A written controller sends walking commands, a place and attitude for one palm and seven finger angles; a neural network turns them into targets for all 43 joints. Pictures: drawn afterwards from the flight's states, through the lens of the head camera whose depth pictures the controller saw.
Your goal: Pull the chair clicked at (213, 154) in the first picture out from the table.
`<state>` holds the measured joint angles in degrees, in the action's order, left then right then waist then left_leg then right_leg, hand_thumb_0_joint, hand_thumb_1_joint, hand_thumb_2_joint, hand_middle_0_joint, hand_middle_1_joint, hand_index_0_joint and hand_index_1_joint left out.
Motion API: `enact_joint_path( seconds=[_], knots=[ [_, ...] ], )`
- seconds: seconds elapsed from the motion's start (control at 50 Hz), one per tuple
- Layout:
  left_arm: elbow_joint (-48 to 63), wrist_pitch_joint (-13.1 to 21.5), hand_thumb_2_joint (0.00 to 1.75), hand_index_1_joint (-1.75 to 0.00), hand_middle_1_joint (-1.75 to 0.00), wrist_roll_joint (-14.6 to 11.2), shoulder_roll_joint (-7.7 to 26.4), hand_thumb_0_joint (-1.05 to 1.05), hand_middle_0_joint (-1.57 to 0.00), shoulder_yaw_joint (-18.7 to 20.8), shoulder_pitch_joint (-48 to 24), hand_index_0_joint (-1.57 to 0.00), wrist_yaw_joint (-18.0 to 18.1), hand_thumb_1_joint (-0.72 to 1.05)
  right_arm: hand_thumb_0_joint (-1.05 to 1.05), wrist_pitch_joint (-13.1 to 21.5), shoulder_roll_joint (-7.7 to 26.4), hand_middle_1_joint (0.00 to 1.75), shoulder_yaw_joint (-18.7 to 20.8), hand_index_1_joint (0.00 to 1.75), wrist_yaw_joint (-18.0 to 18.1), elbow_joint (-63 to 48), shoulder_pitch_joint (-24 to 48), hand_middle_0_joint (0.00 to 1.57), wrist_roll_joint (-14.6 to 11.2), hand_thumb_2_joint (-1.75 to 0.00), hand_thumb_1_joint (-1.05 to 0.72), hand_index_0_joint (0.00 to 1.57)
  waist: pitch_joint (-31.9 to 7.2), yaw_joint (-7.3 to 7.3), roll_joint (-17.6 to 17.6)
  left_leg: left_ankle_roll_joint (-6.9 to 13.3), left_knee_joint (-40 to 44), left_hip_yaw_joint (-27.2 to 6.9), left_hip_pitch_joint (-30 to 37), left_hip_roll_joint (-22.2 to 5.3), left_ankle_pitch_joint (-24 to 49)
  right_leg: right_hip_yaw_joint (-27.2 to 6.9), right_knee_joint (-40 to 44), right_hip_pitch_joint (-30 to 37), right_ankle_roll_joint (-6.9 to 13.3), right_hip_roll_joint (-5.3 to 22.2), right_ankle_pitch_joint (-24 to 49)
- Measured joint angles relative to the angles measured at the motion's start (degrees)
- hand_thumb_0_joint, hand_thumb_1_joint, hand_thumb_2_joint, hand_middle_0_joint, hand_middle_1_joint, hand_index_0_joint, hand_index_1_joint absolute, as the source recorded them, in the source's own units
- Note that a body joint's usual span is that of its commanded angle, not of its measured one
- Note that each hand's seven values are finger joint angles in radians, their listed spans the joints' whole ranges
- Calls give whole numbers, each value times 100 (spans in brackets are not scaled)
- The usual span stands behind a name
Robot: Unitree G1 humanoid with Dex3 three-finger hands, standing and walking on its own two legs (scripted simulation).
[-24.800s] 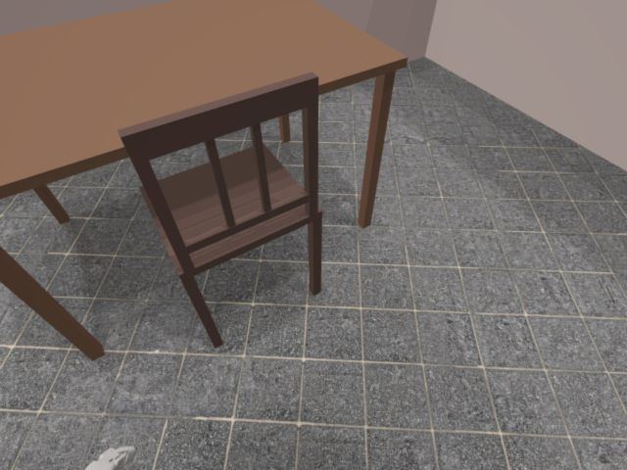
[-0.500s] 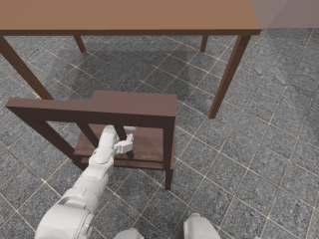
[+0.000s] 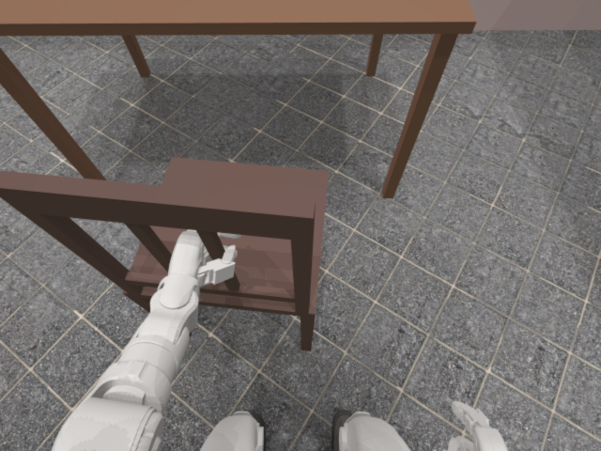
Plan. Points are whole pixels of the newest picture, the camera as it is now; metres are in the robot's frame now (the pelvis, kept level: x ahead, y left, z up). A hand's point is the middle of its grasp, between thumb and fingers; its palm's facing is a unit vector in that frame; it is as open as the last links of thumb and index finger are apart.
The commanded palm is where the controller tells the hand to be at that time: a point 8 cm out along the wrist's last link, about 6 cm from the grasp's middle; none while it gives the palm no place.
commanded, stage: step backward, pulling the chair out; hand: left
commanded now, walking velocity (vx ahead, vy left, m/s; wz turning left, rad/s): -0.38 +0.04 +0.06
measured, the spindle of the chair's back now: (162, 255) +0.39 +0.25 -0.10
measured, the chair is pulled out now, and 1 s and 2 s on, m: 0.39 0.60 0.71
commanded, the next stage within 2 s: stop walking, hand still on the chair in 1.06 s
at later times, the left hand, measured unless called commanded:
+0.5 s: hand (222, 331) +0.26 +0.12 -0.06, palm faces -0.04 -0.98 -0.17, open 5.1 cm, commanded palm +0.26 +0.17 -0.06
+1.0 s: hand (202, 428) +0.14 +0.13 -0.06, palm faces -0.05 -0.98 -0.17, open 5.2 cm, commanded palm +0.15 +0.18 -0.06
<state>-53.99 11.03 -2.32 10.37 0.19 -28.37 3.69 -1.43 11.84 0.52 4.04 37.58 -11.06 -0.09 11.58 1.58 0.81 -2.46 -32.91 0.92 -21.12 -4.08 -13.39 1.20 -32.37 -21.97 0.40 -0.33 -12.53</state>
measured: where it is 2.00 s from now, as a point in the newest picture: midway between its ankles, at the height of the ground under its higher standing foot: outside the picture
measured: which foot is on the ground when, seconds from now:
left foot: down 0.00-0.06, up 0.08-0.30, down 0.32-1.00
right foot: down 0.00-0.38, up 0.40-0.44, down 0.46-0.78, up 0.80-0.92, down 0.94-1.00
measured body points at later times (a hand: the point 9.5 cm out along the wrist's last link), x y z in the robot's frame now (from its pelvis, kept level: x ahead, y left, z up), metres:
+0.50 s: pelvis -0.09 +0.01 +0.00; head -0.01 +0.00 +0.44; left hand +0.26 +0.18 -0.04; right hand -0.01 -0.25 -0.14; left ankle -0.13 +0.15 -0.73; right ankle -0.04 -0.11 -0.73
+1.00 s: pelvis -0.21 +0.01 +0.00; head -0.12 +0.00 +0.44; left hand +0.14 +0.18 -0.04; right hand -0.11 -0.22 -0.14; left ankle -0.14 +0.17 -0.73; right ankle -0.17 -0.10 -0.73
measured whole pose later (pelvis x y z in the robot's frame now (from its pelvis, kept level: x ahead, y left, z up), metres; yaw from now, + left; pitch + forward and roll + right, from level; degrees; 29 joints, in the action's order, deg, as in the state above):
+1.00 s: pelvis -0.21 +0.01 +0.00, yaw +0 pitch +0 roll -3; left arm -59.9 12.5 -3.0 7.6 -1.6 -29.8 2.8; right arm 1.1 11.7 -0.3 4.1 42.3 -12.7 -0.9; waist 11.3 0.5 4.9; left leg -3.6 -34.5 -0.3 -22.4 -7.9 -11.9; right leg 2.6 -29.7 -16.5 0.4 -2.4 -12.4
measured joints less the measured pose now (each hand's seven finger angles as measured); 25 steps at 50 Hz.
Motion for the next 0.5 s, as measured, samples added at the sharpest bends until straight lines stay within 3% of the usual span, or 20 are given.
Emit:
enact_joint_path(
  seconds=[0.08, 0.12, 0.18, 0.22, 0.28, 0.32, 0.34, 0.4, 0.46, 0.5],
  knots=[
    [-292, 139, 79, -145, -123, -67, -59, 4, -36, 180, -9, -50, -16, 70, 1, 16, -70, 30, -63, 30, 3, 214, 84, 20, -106, -90, -90, 21, 60, 46, 264, -69, -323, -152, -124, -155, -246, 168, 198, 102, 157, -171, 263],
    [-486, 181, 80, -145, -122, -50, -115, 4, -36, 222, -83, -50, 19, 70, 1, 52, -38, 30, -39, 30, 59, 365, 118, 20, -155, -90, -90, 21, -23, 70, 227, -32, -1158, -281, -375, 79, -1006, 169, 211, -14, 179, -84, 303],
    [-680, 131, 79, -145, -121, -12, -233, 5, -36, 230, -215, -50, 78, 70, 1, 129, 122, 30, -21, 30, 123, 540, 127, 20, -159, -90, -90, 21, -145, 76, 122, -14, -1913, -339, -461, 383, -1407, 119, 319, -183, 154, 102, 490],
    [-751, 81, 79, -145, -121, 32, -299, 4, -35, 186, -286, -50, 94, 70, 1, 173, 255, 30, -27, 30, 161, 609, 103, 20, -172, -90, -90, 21, -231, 121, 86, -13, -1728, -337, -270, 424, -1444, 145, 382, -291, 112, 211, 600],
    [-756, -5, 79, -145, -124, 70, -387, 4, -34, 43, -376, -50, 111, 71, 1, 224, 457, 30, -4, 30, 227, 639, 27, 20, -190, -90, -90, 21, -366, 179, 98, 18, -766, -294, 237, 334, -1294, 221, 436, -486, 29, 323, 745],
    [-698, -41, 79, -145, -127, 75, -429, 4, -34, -98, -432, -50, 101, 71, 1, 257, 570, 30, 31, 30, 280, 627, -33, 20, -204, -90, -90, 21, -433, 213, 135, 69, 97, -201, 633, 206, -777, 287, 396, -644, -39, 360, 819],
    [-650, -52, 79, -145, -128, 68, -397, 4, -34, -163, -464, -50, 97, 72, 1, 248, 541, 30, 56, 30, 311, 645, -9, 20, -203, -90, -90, 20, -376, 215, 7, 77, 248, -136, 680, 287, -614, 236, 370, -682, -76, 453, 856],
    [-511, -98, 79, -145, -130, 50, -303, 4, -32, -269, -392, -50, 59, 73, 1, 195, 406, 30, 89, 30, 319, 475, -149, 20, -142, -90, -90, 20, -285, 126, -206, 81, 252, 12, 718, 379, -584, 56, 140, -632, -108, 465, 689],
    [-449, -64, 79, -145, -130, 24, -267, 4, -32, -248, -180, -50, -13, 73, 1, 180, 237, 30, 90, 30, 239, 382, -362, 20, -48, -90, -90, 20, -343, 105, -99, 55, 153, 3, 683, 260, -641, 53, -211, -269, -48, 285, 52],
    [-494, 6, 79, -145, -129, 8, -276, 4, -33, -172, -168, -50, -20, 72, 1, 173, 150, 30, 70, 30, 141, 416, -378, 20, -39, -90, -90, 20, -267, 52, 84, 13, -70, -29, 581, 82, -659, 109, 89, -42, 8, 104, 83]
  ],
)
